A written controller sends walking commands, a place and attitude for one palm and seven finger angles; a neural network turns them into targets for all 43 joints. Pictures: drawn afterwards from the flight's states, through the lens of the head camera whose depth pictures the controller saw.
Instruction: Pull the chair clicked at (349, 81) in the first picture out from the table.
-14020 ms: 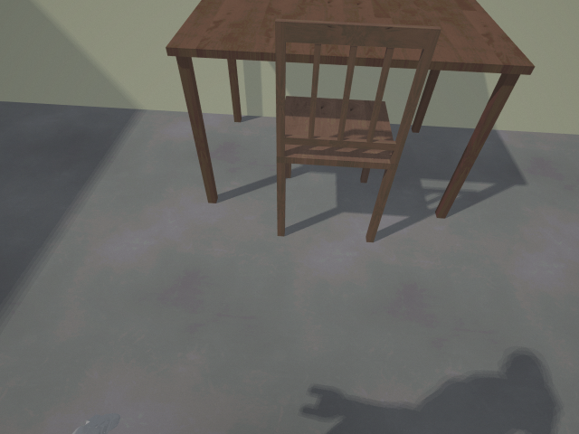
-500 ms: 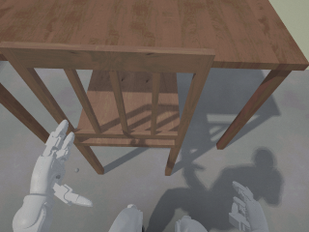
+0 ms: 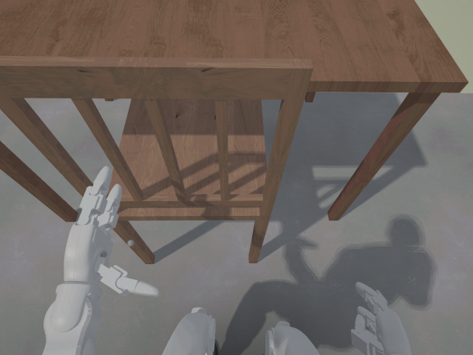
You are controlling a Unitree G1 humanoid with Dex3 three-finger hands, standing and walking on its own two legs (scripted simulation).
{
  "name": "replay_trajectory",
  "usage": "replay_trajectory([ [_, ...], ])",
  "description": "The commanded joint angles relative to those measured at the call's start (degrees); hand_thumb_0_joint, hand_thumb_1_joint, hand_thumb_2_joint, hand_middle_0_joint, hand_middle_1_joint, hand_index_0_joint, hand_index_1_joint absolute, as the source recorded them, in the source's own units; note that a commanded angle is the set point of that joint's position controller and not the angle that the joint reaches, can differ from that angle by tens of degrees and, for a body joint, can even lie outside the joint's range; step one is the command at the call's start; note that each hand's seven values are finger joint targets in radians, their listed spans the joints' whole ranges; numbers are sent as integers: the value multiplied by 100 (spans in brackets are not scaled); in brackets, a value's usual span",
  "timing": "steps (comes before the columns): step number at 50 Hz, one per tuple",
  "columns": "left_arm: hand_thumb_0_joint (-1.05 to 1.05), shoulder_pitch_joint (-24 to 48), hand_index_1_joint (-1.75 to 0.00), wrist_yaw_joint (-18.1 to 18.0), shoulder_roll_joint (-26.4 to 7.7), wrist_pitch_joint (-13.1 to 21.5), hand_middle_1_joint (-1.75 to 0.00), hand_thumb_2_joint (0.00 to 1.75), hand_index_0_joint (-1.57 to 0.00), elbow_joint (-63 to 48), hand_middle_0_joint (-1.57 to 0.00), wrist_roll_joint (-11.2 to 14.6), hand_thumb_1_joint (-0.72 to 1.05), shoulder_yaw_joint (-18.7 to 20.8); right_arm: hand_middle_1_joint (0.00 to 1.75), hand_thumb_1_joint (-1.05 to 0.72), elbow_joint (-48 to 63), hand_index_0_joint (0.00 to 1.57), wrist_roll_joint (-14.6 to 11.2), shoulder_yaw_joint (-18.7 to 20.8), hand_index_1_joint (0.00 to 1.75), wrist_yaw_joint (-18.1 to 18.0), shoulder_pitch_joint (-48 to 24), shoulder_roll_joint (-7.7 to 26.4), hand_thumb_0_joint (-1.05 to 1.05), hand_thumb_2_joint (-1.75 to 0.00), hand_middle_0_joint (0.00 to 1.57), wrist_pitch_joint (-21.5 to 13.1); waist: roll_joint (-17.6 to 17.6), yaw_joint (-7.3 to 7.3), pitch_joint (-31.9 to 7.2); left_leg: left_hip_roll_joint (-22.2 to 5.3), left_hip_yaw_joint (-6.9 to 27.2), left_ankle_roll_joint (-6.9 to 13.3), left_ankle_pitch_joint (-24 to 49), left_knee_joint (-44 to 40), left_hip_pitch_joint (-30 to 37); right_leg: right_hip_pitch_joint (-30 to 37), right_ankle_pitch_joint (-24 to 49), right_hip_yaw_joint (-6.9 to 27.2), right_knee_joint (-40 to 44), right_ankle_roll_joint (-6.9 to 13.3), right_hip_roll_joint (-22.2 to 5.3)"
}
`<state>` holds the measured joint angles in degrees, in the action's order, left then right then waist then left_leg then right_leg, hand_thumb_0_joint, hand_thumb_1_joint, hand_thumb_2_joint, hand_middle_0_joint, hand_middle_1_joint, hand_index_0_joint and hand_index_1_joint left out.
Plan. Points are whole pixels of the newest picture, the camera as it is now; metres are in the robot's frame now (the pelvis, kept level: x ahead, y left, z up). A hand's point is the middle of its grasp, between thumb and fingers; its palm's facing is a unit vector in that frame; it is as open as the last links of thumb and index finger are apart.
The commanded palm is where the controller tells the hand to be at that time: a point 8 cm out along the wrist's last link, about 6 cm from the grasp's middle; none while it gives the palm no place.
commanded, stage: aim the fingers beside a spindle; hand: left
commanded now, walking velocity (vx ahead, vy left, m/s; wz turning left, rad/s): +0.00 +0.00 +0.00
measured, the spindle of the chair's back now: (170, 158) +0.45 +0.15 +0.02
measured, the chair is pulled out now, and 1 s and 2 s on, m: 0.00 0.00 0.00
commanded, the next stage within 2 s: none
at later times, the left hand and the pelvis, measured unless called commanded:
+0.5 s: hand (166, 234) +0.30 +0.13 +0.01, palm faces -0.02 -1.00 +0.00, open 16.9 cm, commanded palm +0.29 +0.19 +0.01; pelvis +0.00 +0.01 -0.01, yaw -1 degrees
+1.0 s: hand (178, 227) +0.32 +0.11 +0.01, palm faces +0.02 -1.00 -0.03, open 16.9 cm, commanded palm +0.29 +0.17 +0.00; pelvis +0.00 +0.01 -0.02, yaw -1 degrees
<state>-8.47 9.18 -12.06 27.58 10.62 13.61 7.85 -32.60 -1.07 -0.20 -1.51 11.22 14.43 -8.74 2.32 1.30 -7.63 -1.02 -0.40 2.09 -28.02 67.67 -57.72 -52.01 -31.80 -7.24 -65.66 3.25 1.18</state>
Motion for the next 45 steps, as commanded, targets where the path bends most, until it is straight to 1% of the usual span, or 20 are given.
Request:
replay_trajectory([
  [1, 0, 606, -8, 7, -448, 200, -8, 30, -6, -991, -6, -31, -50, -12, 30, -90, 869, 20, -28, 311, 30, 3, -68, 761, 0, -90, 20, -198, 5, 56, -1798, 56, 301, -6, 1311, -811, 1358, 765, 1550, 621, 966, -200, -95],
  [3, 0, 771, -8, -52, -426, 168, -8, 30, -6, -1146, -6, -53, -50, -91, 30, -90, 905, 20, -26, 316, 30, 0, -56, 759, 0, -90, 20, -179, -36, 61, -1905, 53, 319, 3, 1326, -796, 1400, 769, 1550, 621, 955, -203, -96],
  [4, 0, 697, -8, -118, -490, 172, -8, 30, -6, -1149, -6, -76, -50, -30, 30, -90, 907, 20, -23, 328, 30, -6, -52, 760, 0, -90, 20, -163, -194, 71, -1886, 29, 327, 12, 1378, -779, 1399, 759, 1589, 617, 951, -210, -78],
  [8, 0, 1142, -8, -434, -485, 313, -8, 30, -6, -1172, -6, -212, -50, -14, 30, -90, 870, 20, 20, 302, 30, 13, -74, 715, 0, -90, 20, -91, -101, 79, -1816, 38, 330, -1, 1208, -724, 1291, 537, 1359, 602, 856, -200, -74],
  [11, 0, 1049, -8, -628, -481, 389, -8, 30, -6, -1002, -6, -309, -50, 42, 30, -90, 855, 20, 59, 293, 30, 63, -64, 697, 0, -90, 20, -35, -85, 26, -1827, 49, 332, -13, 1183, -702, 1221, 507, 1310, 591, 793, -172, -72],
  [14, 0, 1033, -8, -641, -337, 342, -8, 30, -6, -700, -6, -390, -50, -119, 30, -90, 865, 20, 61, 293, 30, 109, -78, 714, 0, -90, 20, 50, -172, 52, -1820, 47, 315, -7, 1141, -650, 1107, 468, 1319, 612, 763, -175, -62],
  [16, 0, 1280, -8, -603, -113, 304, -8, 30, -6, -734, -6, -420, -50, -426, 30, -90, 880, 20, 50, 296, 30, 134, -78, 714, 0, -90, 20, 87, -17, 115, -1870, 51, 331, -12, 1137, -627, 1180, 353, 1330, 594, 723, -170, -75],
  [19, 0, 1360, -8, -598, -144, 248, -8, 30, -6, -710, -6, -422, -50, -438, 30, -90, 888, 20, 43, 306, 30, 124, -37, 747, 0, -90, 20, 145, -128, 132, -1940, 22, 374, -9, 1147, -609, 1208, 304, 1297, 567, 708, -164, -60],
  [21, 0, 1618, -8, -654, 44, 285, -8, 30, -6, -869, -6, -432, -50, -658, 30, -90, 898, 20, 49, 317, 30, 125, -38, 716, 0, -90, 20, 159, -138, 183, -2062, 28, 390, 1, 1179, -574, 1293, 263, 1326, 563, 687, -180, -72],
  [24, 0, 1561, -8, -870, -171, 383, -8, 30, -6, -1009, -6, -505, -50, -441, 30, -90, 865, 20, 89, 326, 30, 130, 0, 725, 0, -90, 20, 195, -35, 82, -2236, -2, 438, -29, 1511, -563, 1455, 230, 1516, 509, 550, -147, -61],
  [25, 0, 1546, -8, -915, 43, 402, -8, 30, -6, -1037, -6, -566, -50, -662, 30, -90, 892, 20, 99, 314, 30, 162, -32, 689, 0, -90, 20, 211, 30, 91, -2311, 5, 435, -33, 1553, -558, 1523, 197, 1531, 499, 513, -151, -66],
  [26, 0, 1542, -8, -1001, -50, 420, -8, 30, -6, -991, -6, -593, -50, -550, 30, -90, 861, 20, 106, 322, 30, 174, -1, 685, 0, -90, 20, 239, -12, 72, -2269, -7, 453, -50, 1612, -561, 1518, 178, 1567, 483, 484, -139, -61],
  [28, 0, 1418, -8, -1106, 66, 432, -8, 30, -6, -903, -6, -643, -50, -624, 30, -90, 861, 20, 122, 326, 30, 209, -13, 657, 0, -90, 20, 280, -61, 69, -2251, 5, 413, -48, 1634, -508, 1464, 168, 1631, 494, 472, -146, -63],
  [29, 0, 1297, -8, -1156, -49, 409, -8, 30, -6, -742, -6, -698, -50, -502, 30, -90, 858, 20, 128, 326, 30, 226, 2, 680, 0, -90, 20, 319, -167, 40, -2197, 1, 425, -51, 1614, -524, 1348, 196, 1613, 477, 450, -136, -51],
  [33, 0, 1378, -8, -1176, 250, 345, -8, 30, -6, -449, -6, -803, -50, -802, 30, -90, 884, 20, 115, 317, 30, 281, -44, 667, 0, -90, 20, 453, -181, 102, -1999, 10, 411, -61, 1384, -496, 1187, 36, 1467, 473, 422, -130, -56],
  [35, 0, 1691, -8, -1184, 416, 352, -8, 30, -6, -419, -6, -846, -50, -1027, 30, -90, 872, 20, 112, 320, 30, 279, -59, 665, 0, -90, 20, 491, -266, 219, -1961, -2, 423, -31, 1256, -429, 1149, -109, 1349, 487, 435, -149, -57],
  [36, 0, 1806, -8, -1204, 385, 384, -8, 30, -6, -452, -6, -851, -50, -1004, 30, -90, 883, 20, 115, 329, 30, 268, -47, 674, 0, -90, 20, 503, -241, 206, -1978, -2, 436, -38, 1205, -422, 1160, -146, 1282, 487, 427, -144, -63],
  [38, 0, 2026, -8, -1264, 378, 496, -8, 30, -6, -783, -6, -871, -50, -1072, 30, -90, 899, 20, 125, 324, 30, 268, -69, 660, 0, -90, 20, 505, 89, 148, -2214, -4, 490, -61, 1263, -457, 1410, -199, 1213, 482, 387, -115, -65],
  [41, 0, 1855, -8, -1423, 141, 577, -8, 30, -6, -1079, -6, -859, -50, -815, 30, -90, 922, 20, 144, 336, 30, 259, -40, 645, 0, -90, 20, 533, 60, 51, -2608, -17, 481, -70, 1632, -457, 1659, 26, 1511, 498, 371, -118, -60],
  [45, 0, 1528, -8, -1530, 196, 483, -8, 30, -6, -771, -6, -923, -50, -807, 30, -90, 899, 20, 145, 307, 30, 286, -32, 605, 0, -90, 20, 620, -105, 62, -2400, 1, 429, -57, 1615, -478, 1467, 157, 1620, 508, 416, -141, -51],
])
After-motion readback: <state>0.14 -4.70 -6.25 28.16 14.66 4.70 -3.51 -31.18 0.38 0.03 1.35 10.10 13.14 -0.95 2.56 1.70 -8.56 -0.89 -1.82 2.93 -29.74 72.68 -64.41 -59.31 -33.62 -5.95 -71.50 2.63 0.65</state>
